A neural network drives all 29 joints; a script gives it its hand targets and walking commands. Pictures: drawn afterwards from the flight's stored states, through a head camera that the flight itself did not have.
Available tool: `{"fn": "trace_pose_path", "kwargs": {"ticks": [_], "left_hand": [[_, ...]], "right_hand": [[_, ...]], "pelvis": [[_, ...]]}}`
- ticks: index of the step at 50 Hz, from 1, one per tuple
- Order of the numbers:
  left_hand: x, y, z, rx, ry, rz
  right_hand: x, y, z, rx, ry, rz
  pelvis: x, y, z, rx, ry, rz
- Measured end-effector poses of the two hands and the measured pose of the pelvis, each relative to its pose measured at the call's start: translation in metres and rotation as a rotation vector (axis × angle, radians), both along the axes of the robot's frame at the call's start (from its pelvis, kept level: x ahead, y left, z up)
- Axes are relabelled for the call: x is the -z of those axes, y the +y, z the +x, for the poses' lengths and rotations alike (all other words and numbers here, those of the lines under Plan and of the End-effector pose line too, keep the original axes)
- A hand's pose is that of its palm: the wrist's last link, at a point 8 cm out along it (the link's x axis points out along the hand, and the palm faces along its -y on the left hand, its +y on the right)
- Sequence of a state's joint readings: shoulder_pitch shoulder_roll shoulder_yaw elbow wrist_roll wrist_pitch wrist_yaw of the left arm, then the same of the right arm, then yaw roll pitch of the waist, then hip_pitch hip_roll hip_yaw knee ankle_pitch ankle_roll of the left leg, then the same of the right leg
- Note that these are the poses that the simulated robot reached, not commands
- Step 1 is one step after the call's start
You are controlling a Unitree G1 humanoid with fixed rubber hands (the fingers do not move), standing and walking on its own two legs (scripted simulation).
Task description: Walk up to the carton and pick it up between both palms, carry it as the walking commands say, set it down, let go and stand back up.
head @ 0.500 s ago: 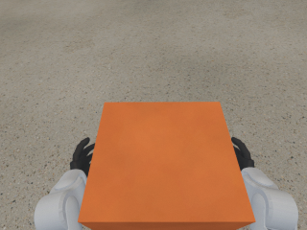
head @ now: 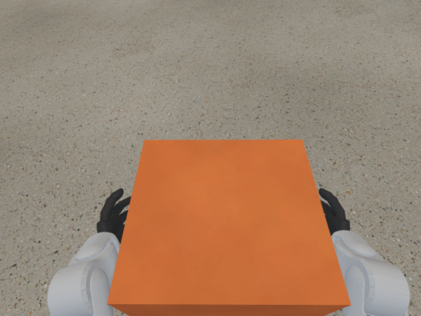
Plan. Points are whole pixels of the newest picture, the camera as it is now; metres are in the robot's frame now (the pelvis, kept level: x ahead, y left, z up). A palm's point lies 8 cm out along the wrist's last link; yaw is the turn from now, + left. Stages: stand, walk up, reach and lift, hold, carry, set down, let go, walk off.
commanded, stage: carry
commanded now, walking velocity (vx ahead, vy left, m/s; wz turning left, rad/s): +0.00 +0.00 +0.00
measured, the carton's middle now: (222, 241) +0.24 +0.00 +0.02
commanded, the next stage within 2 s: none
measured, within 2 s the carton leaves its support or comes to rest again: neither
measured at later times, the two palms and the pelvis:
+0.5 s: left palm (46, 254) +0.20 +0.26 +0.10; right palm (289, 261) +0.18 -0.09 +0.09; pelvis -0.04 +0.09 +0.02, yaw -1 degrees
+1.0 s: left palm out of the picture +0.13 +0.31 +0.09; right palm (259, 296) +0.14 -0.05 +0.10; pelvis -0.10 +0.13 +0.01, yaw +0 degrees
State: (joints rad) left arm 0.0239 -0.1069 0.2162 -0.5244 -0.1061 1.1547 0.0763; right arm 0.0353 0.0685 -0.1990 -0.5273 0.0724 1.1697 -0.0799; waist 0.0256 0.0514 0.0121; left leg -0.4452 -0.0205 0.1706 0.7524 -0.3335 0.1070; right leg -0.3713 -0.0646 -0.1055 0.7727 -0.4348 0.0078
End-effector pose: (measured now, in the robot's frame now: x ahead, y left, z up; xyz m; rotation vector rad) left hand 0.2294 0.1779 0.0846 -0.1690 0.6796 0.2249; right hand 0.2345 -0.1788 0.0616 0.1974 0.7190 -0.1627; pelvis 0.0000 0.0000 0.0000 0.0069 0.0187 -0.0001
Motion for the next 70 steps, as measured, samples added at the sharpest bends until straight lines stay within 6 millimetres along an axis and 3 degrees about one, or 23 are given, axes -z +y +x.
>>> {"fn": "trace_pose_path", "kwargs": {"ticks": [4, 10, 21, 33, 39, 44, 47, 50, 56, 60, 64, 70], "left_hand": [[-0.003, 0.014, -0.006, 0.01, 0.014, 0.008], [0.004, 0.043, -0.01, 0.033, -0.006, -0.042], [-0.015, 0.082, -0.027, 0.046, -0.001, -0.026], [-0.021, 0.097, -0.061, 0.045, 0.006, -0.023], [-0.025, 0.108, -0.074, 0.046, -0.026, -0.015], [-0.032, 0.121, -0.088, 0.022, 0.021, 0.016], [-0.023, 0.132, -0.098, -0.018, 0.008, -0.023], [-0.009, 0.133, -0.096, -0.001, -0.022, -0.054], [0.008, 0.123, -0.1, 0.072, 0.062, -0.032], [0.002, 0.109, -0.103, 0.067, 0.06, -0.035], [-0.015, 0.099, -0.104, 0.081, -0.006, -0.016], [-0.018, 0.101, -0.115, 0.075, -0.03, -0.005]], "right_hand": [[0.001, 0.014, -0.011, -0.012, 0.014, -0.017], [-0.02, 0.042, -0.014, 0.005, -0.004, -0.077], [-0.032, 0.081, -0.038, 0.021, 0.0, -0.059], [-0.033, 0.096, -0.075, 0.01, 0.007, -0.067], [-0.042, 0.107, -0.082, 0.0, -0.025, -0.078], [-0.037, 0.12, -0.09, -0.045, 0.021, -0.071], [-0.037, 0.131, -0.09, -0.05, 0.006, -0.071], [-0.034, 0.132, -0.094, -0.006, -0.02, -0.07], [-0.018, 0.122, -0.118, 0.037, 0.063, -0.082], [-0.012, 0.109, -0.13, 0.071, 0.06, -0.041], [-0.019, 0.1, -0.132, 0.061, -0.003, -0.033], [-0.033, 0.1, -0.129, 0.013, -0.028, -0.077]], "pelvis": [[-0.004, 0.021, -0.004, -0.023, -0.007, -0.02], [-0.005, 0.048, -0.011, -0.017, -0.019, 0.004], [-0.02, 0.085, -0.033, 0.011, 0.021, -0.021], [-0.023, 0.105, -0.061, 0.005, -0.006, -0.038], [-0.021, 0.111, -0.075, -0.003, -0.009, -0.029], [-0.031, 0.121, -0.088, -0.062, -0.005, -0.046], [-0.024, 0.124, -0.093, 0.011, 0.0, -0.03], [-0.012, 0.129, -0.097, -0.002, 0.004, -0.02], [-0.015, 0.127, -0.109, 0.018, -0.001, 0.008], [-0.016, 0.123, -0.114, 0.024, 0.007, 0.005], [-0.017, 0.122, -0.12, 0.009, 0.005, -0.018], [-0.017, 0.116, -0.124, -0.002, -0.009, 0.006]]}}
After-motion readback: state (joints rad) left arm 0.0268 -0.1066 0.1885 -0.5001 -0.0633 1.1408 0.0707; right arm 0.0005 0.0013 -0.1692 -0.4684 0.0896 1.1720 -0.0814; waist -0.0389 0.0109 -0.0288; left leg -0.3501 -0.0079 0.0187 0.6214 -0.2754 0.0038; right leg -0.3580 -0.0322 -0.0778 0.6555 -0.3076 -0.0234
